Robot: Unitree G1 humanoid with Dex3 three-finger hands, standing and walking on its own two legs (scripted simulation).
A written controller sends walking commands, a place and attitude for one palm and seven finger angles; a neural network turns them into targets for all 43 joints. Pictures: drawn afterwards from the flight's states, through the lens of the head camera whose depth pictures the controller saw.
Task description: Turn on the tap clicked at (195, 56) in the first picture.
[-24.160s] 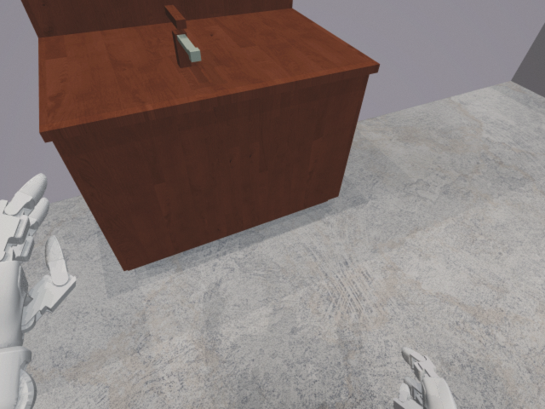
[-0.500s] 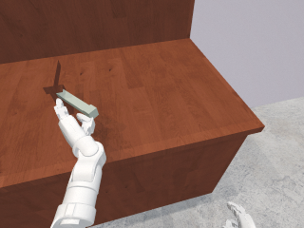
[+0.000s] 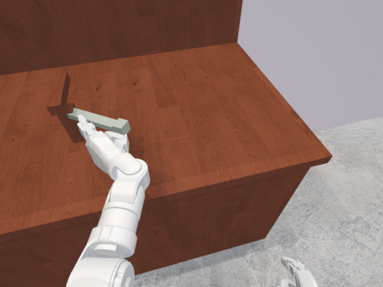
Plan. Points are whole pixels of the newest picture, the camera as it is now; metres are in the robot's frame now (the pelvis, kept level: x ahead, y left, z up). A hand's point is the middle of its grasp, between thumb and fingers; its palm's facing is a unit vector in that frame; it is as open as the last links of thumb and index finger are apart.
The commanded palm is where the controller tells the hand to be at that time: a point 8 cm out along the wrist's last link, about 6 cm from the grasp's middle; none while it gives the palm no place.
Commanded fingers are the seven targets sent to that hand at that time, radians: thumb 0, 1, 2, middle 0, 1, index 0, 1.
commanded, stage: push the lever round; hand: left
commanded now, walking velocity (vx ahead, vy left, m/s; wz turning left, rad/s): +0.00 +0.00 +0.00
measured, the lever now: (121, 127) +0.43 +0.19 +0.11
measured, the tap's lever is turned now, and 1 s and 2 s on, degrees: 54 82 85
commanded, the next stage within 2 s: lift the hand up off the lever in 0.86 s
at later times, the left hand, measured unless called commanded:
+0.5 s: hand (135, 130) +0.43 +0.16 +0.10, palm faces +0.81 -0.57 -0.15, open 8.3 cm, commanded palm +0.39 +0.17 +0.10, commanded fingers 0.00 0.90 0.90 -0.15 -0.15 -0.15 -0.15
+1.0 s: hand (139, 117) +0.47 +0.16 +0.10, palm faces +0.81 -0.56 -0.15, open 8.1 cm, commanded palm +0.42 +0.18 +0.10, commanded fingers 0.00 0.90 0.90 -0.15 -0.15 -0.15 -0.15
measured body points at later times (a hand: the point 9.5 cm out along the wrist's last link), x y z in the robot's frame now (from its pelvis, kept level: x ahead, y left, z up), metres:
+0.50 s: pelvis +0.00 -0.01 -0.01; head +0.03 -0.03 +0.44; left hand +0.38 +0.18 +0.11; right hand +0.12 -0.25 -0.14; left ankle -0.01 +0.12 -0.72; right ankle +0.02 -0.06 -0.72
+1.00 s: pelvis -0.01 -0.02 -0.01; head +0.05 -0.03 +0.44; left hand +0.42 +0.18 +0.11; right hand +0.07 -0.27 -0.15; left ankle -0.01 +0.12 -0.72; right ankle +0.02 -0.06 -0.72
